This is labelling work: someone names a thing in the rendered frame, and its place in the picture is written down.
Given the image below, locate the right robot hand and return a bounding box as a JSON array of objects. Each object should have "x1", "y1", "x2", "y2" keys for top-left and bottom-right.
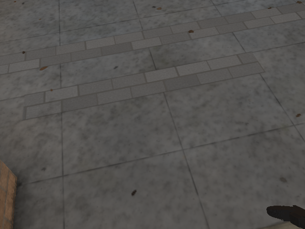
[{"x1": 266, "y1": 205, "x2": 305, "y2": 229}]

